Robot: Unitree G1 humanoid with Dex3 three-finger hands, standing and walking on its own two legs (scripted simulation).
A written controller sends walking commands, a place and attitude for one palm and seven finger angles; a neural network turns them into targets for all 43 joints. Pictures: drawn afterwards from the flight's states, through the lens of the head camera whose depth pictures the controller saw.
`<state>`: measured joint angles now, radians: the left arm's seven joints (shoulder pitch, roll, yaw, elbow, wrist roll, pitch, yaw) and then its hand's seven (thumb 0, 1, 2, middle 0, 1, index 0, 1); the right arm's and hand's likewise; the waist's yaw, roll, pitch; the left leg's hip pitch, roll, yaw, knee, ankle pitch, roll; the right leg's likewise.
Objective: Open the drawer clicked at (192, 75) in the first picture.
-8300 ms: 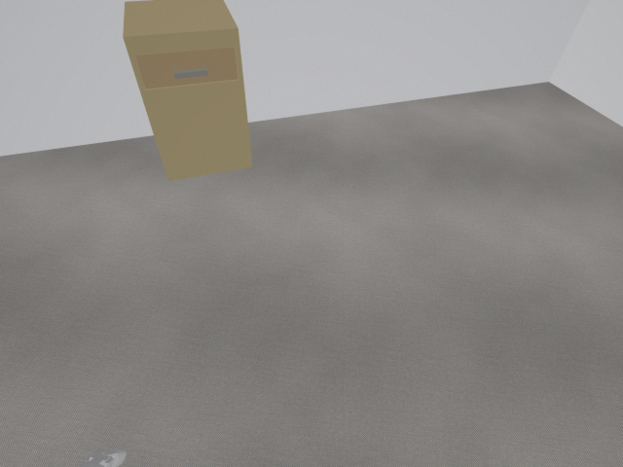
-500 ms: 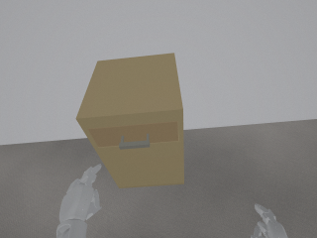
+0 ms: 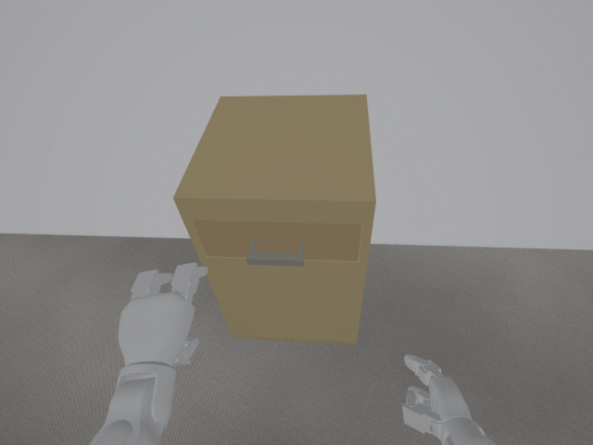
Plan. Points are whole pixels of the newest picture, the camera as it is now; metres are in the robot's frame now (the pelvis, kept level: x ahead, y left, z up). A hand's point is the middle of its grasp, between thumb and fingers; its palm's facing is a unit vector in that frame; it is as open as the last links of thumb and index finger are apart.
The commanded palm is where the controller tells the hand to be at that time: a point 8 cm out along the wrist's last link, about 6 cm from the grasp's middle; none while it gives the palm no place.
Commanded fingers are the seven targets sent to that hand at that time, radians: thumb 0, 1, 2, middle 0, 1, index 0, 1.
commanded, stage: raise the hand with hooked fingers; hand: left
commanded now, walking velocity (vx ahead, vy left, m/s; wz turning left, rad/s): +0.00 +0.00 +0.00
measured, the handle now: (276, 251) +0.56 +0.14 -0.19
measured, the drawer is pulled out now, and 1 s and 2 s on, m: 0.00 0.00 0.00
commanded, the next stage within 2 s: move the hooked fingers above the handle in 1.14 s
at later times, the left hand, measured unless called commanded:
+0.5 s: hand (163, 287) +0.29 +0.23 +0.07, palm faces +0.08 -0.10 -0.99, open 13.4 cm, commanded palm +0.26 +0.24 +0.13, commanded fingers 0.00 -0.50 0.30 -0.30 -1.20 -0.30 -1.20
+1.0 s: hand (157, 263) +0.32 +0.24 +0.09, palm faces -0.02 -0.10 -0.99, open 13.9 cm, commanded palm +0.30 +0.25 +0.16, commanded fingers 0.00 -0.50 0.30 -0.30 -1.20 -0.30 -1.20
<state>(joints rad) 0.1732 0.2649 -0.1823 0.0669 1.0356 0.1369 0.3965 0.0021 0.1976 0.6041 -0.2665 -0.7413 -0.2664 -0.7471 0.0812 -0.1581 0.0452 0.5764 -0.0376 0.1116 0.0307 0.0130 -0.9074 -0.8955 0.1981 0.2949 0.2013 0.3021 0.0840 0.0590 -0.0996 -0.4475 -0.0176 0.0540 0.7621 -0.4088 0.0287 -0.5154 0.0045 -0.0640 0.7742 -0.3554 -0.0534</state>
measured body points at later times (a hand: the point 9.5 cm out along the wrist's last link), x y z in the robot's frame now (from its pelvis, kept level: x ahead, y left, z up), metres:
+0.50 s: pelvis +0.01 +0.01 +0.02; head +0.01 -0.02 +0.47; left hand +0.28 +0.23 +0.13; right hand +0.21 -0.22 -0.07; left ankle -0.01 +0.10 -0.71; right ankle +0.03 -0.09 -0.71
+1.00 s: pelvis +0.02 +0.01 +0.03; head +0.04 -0.02 +0.48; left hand +0.31 +0.24 +0.14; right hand +0.20 -0.21 -0.08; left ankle -0.01 +0.10 -0.71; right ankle +0.03 -0.09 -0.71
